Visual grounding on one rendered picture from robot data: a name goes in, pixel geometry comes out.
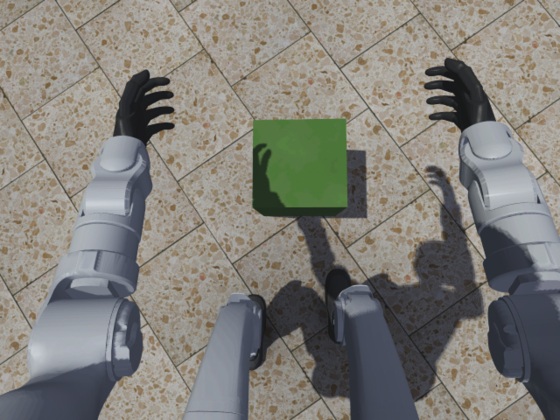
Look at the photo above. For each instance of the left robot foot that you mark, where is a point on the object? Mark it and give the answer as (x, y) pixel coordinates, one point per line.
(255, 361)

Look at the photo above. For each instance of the right robot shin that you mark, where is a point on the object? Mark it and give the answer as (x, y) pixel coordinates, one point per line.
(357, 289)

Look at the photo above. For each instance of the robot right upper arm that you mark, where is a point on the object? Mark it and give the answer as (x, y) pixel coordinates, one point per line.
(524, 343)

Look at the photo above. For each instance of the robot left forearm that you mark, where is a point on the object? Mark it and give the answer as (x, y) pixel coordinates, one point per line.
(101, 260)

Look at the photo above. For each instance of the right robot hand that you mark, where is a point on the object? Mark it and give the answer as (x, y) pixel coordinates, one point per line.
(470, 100)

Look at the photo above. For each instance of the carton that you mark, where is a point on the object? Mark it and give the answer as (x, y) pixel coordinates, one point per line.
(300, 167)

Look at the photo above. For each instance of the left robot hand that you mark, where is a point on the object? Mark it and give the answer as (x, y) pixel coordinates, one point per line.
(132, 117)

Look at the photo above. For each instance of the robot right forearm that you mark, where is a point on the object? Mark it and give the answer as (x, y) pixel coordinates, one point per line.
(512, 218)

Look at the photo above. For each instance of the robot left upper arm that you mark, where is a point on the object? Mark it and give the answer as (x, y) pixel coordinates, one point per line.
(80, 348)

